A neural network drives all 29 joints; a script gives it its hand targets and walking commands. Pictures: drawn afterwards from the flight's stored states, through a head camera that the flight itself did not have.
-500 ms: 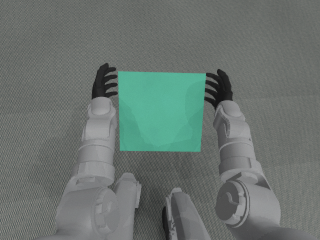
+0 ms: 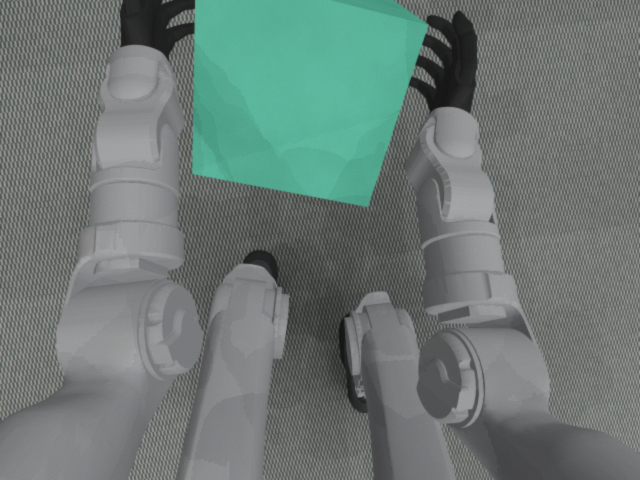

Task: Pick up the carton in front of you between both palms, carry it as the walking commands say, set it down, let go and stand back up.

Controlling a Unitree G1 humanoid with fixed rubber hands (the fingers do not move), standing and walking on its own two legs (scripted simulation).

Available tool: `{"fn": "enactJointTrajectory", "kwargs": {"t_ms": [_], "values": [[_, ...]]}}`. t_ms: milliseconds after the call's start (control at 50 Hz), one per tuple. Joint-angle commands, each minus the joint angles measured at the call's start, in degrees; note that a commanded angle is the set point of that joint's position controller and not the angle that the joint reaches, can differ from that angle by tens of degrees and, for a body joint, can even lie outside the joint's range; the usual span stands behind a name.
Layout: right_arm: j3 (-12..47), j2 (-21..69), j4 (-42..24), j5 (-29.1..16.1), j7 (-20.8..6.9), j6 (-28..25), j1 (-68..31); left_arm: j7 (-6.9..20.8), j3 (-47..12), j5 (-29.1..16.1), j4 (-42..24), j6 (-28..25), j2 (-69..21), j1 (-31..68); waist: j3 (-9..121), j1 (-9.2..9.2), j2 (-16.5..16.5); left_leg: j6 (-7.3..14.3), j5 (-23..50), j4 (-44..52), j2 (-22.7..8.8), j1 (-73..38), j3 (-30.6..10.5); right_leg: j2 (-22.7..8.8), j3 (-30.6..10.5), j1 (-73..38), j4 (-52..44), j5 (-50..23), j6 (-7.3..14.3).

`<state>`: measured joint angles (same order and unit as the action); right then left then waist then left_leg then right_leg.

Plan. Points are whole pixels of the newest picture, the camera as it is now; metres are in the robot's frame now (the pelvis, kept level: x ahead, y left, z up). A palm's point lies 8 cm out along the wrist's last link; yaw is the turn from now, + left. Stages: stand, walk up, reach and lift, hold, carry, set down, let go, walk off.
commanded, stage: set down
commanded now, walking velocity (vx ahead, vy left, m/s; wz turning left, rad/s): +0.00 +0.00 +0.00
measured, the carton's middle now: (302, 76) +0.54 +0.10 -0.26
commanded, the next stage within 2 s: none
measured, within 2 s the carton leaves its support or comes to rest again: rests again in 1.74 s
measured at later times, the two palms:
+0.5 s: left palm (151, 43) +0.53 +0.27 -0.21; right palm (404, 107) +0.52 -0.03 -0.22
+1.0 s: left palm (160, 25) +0.56 +0.27 -0.24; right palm (408, 76) +0.56 -0.04 -0.25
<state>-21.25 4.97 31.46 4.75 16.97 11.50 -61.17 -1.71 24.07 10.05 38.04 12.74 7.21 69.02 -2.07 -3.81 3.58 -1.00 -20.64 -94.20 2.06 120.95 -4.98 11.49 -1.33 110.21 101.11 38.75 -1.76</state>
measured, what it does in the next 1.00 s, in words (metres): lowers itself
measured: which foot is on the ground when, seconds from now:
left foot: down 0.00-1.00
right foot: down 0.00-1.00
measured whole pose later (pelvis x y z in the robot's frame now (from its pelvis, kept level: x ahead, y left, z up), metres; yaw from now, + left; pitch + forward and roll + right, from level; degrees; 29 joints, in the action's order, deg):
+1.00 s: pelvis -0.01 +0.00 -0.10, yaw -3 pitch +41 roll -4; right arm -26.4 0.7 43.7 9.6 7.5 12.9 -86.4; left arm 9.8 30.5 13.3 55.9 12.8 23.7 92.1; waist -19.7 -5.4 4.2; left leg -0.6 -26.1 -115.8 -0.7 130.8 -4.8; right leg 15.1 0.6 119.2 122.6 45.1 -2.3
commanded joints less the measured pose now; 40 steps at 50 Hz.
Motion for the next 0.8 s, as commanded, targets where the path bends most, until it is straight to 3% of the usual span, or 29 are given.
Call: {"fn": "enactJointTrajectory", "kwargs": {"t_ms": [0,60,100,140,160,200,220,260,280,300,320,340,360,380,400,420,460,480,500,520,580,620,640,660,680,700,720,740,780], "values": [[28.62,43.59,-2.66,-5.11,-17.60,0.55,-44.36,17.02,-25.32,-1.95,8.55,3.88,-44.53,24.56,67.55,-4.75,-1.65,2.32,21.98,-5.52,3.21,-54.70,5.92,0.59,1.13,-10.46,-8.66,-20.95,-3.48],[26.76,42.20,-2.38,-4.97,-17.77,0.41,-48.99,15.94,-27.80,-3.77,7.69,4.29,-47.43,26.84,73.34,-2.37,-7.13,1.43,25.08,-6.93,3.03,-69.43,4.40,2.26,4.93,0.82,-5.80,-15.62,-3.57],[25.81,39.18,-1.90,-6.87,-18.17,-0.71,-48.94,15.19,-28.90,-3.54,6.01,4.01,-45.39,30.55,67.27,-5.18,-11.39,0.79,28.76,-9.10,2.21,-68.89,3.67,0.43,2.42,8.56,-4.45,-14.92,-1.45],[23.70,39.19,-2.77,-6.80,-17.93,-0.97,-51.67,14.67,-30.98,-5.69,5.57,3.64,-46.59,35.05,72.06,1.16,-10.93,0.47,31.99,-10.48,2.31,-72.73,1.62,2.19,6.66,9.38,-1.45,-15.65,-2.26],[22.78,36.29,-1.30,-7.35,-17.86,-0.43,-54.17,14.08,-27.96,-4.92,7.82,4.32,-42.92,36.08,66.14,-1.14,-12.64,0.61,28.50,-10.10,1.84,-74.21,-0.54,1.87,5.40,15.99,-0.60,-10.76,-1.33],[21.38,32.77,-1.65,-7.80,-18.05,-1.17,-57.30,13.60,-28.09,-3.37,12.04,5.56,-43.40,33.38,64.77,-1.23,-17.37,-0.45,27.73,-10.31,1.66,-79.57,-1.33,1.72,5.53,18.86,0.50,-6.89,-0.47],[17.35,31.16,5.71,-5.44,-18.26,0.63,-58.34,13.65,-28.40,-3.22,11.37,5.86,-42.22,35.84,62.53,0.78,-13.00,-0.56,20.16,-8.12,1.94,-78.48,-3.61,0.58,7.27,18.73,1.83,-4.36,-1.36],[14.67,29.34,8.26,-5.51,-17.74,0.76,-59.34,12.64,-25.61,-4.58,11.51,5.82,-36.80,44.21,58.58,0.53,-15.92,-1.78,11.14,-8.26,1.46,-74.60,-3.24,0.70,6.35,20.29,4.16,-1.64,-0.22],[12.76,29.26,5.98,-6.91,-18.51,1.63,-57.27,12.37,-31.86,-0.48,13.89,7.16,-37.82,42.99,59.15,1.81,-19.44,-1.42,10.83,-8.78,0.38,-77.29,-3.64,-0.24,4.00,17.62,5.13,-3.72,0.60],[8.20,24.19,12.91,-2.45,-18.48,2.53,-60.97,12.54,-23.06,-0.16,23.99,8.43,-36.83,36.00,51.02,1.73,-18.29,-2.13,-0.82,-6.51,0.90,-69.99,-5.19,0.47,5.65,19.72,5.71,1.21,0.60],[6.64,27.20,14.53,-3.06,-18.98,2.22,-58.54,12.80,-25.87,-4.30,15.36,6.84,-37.19,43.43,51.02,4.42,-15.37,-2.39,-3.59,-5.88,1.16,-69.14,-6.59,0.10,7.27,17.92,7.17,-1.66,0.33],[5.01,26.43,15.12,-1.93,-19.88,2.25,-60.62,13.40,-25.42,0.76,23.14,8.13,-37.42,41.47,47.18,0.96,-18.36,-1.89,-3.82,-7.11,0.54,-68.68,-7.28,-0.18,5.16,21.21,8.13,1.04,1.26],[7.24,27.02,8.52,-3.32,-20.36,1.44,-65.55,13.33,-23.81,-2.38,16.28,6.59,-34.68,46.47,52.42,1.75,-13.07,-1.37,-5.20,-7.75,0.95,-67.49,-7.29,-0.51,5.88,16.68,9.25,-0.82,0.41],[7.54,26.01,12.67,-3.12,-21.00,2.15,-65.65,13.68,-21.87,-1.75,22.24,7.52,-35.19,41.83,48.26,0.81,-15.87,-1.17,-4.06,-9.10,0.36,-63.34,-5.90,-0.31,5.43,18.08,9.26,-1.35,1.42],[6.07,27.77,13.95,-4.17,-21.43,2.55,-64.56,13.22,-23.17,-3.42,16.93,6.28,-32.46,49.37,48.70,1.46,-15.67,-0.89,-6.86,-10.22,0.06,-65.60,-6.37,-0.66,4.56,19.57,11.13,-0.56,1.73],[10.56,25.32,7.59,-4.84,-20.83,2.17,-72.39,13.93,-19.57,-3.32,25.15,7.14,-37.20,40.50,45.02,-0.96,-9.30,-0.75,-6.81,-10.47,0.94,-60.21,-4.89,-1.05,5.78,15.02,9.61,0.13,1.00],[9.54,25.60,13.26,-2.31,-20.58,2.84,-70.66,15.00,-15.99,-2.96,27.91,6.61,-32.29,41.17,35.46,-2.22,-2.68,1.95,-7.95,-11.74,0.84,-54.39,-6.35,-1.63,5.43,15.41,11.58,-0.63,0.35],[8.56,26.53,18.95,-0.70,-20.51,4.37,-66.36,15.89,-14.66,-0.74,29.85,6.68,-31.45,39.72,32.46,-2.98,-5.30,0.72,-6.78,-12.81,0.82,-49.48,-2.30,-1.16,3.67,12.40,8.50,1.92,1.62],[10.86,28.95,12.37,-1.84,-20.95,4.10,-65.57,16.38,-13.78,-1.40,26.23,5.83,-28.25,42.08,32.85,-1.51,0.14,2.03,-5.39,-13.94,0.80,-46.08,-0.51,-0.57,4.88,9.39,7.81,0.76,0.27],[7.14,26.08,17.52,2.19,-20.76,4.45,-64.83,17.46,-8.39,2.38,33.37,6.32,-30.83,34.40,28.65,-4.12,-0.71,2.82,-3.78,-15.78,1.57,-41.17,0.47,-1.14,3.72,10.87,7.84,2.74,0.61],[12.95,28.76,14.87,-0.60,-20.16,4.49,-59.28,18.39,-10.79,-2.13,26.72,4.43,-25.57,41.34,30.82,-4.06,1.93,2.49,2.92,-16.63,0.27,-38.58,4.02,-0.79,2.11,3.08,4.35,-2.16,0.39],[11.41,30.29,17.45,0.37,-19.50,5.23,-59.01,19.20,-12.81,-1.60,27.37,4.93,-26.69,41.39,30.83,-1.85,2.34,3.57,1.45,-16.92,0.51,-41.20,1.10,-0.32,3.68,1.51,7.86,-3.66,-0.03],[13.82,30.93,13.71,-2.50,-20.28,4.51,-61.98,19.48,-12.86,-0.93,27.39,4.91,-25.02,40.64,32.39,-8.43,0.37,4.09,8.38,-17.14,-0.09,-44.47,1.36,-0.18,2.71,5.96,8.83,-4.91,-0.21],[11.92,31.71,16.81,0.02,-20.28,5.06,-58.09,20.54,-9.78,-0.94,29.37,6.00,-27.06,36.79,33.52,-4.76,4.99,5.11,6.79,-18.66,0.90,-41.96,1.71,0.11,4.52,5.20,7.13,-4.24,-0.45],[10.88,33.19,18.98,-0.41,-20.22,5.44,-54.56,21.02,-13.43,3.16,31.43,6.66,-26.12,37.23,30.55,-5.44,0.63,4.96,8.67,-19.64,0.03,-43.34,2.06,0.01,3.52,8.22,8.09,-3.83,-0.41],[13.03,30.76,17.21,-1.65,-20.15,5.44,-55.88,22.36,-9.48,0.85,32.23,6.80,-27.98,33.66,30.76,-4.28,3.34,4.74,9.48,-19.55,-0.12,-41.90,1.88,-0.59,2.67,4.86,5.72,-6.44,-0.63],[12.27,34.28,21.08,0.77,-20.04,5.80,-51.80,22.63,-10.22,0.11,28.40,6.09,-26.24,32.82,32.19,-5.02,5.15,4.98,9.03,-18.06,0.54,-40.81,1.95,0.55,4.45,5.42,7.04,-5.70,-1.51],[10.64,33.01,23.17,-0.31,-20.26,5.75,-51.09,22.78,-11.22,1.74,33.58,6.64,-28.05,32.08,28.96,-7.86,-1.13,3.49,10.41,-20.36,-0.05,-37.10,5.03,-0.85,-0.30,3.64,4.26,-9.70,-0.38],[11.34,32.65,18.60,1.17,-19.73,5.80,-50.26,23.19,-10.81,-0.43,31.00,6.28,-26.84,30.88,31.61,-3.31,3.14,4.56,13.79,-21.07,-0.18,-38.31,3.01,-0.28,2.77,3.24,6.27,-11.67,-1.41]]}}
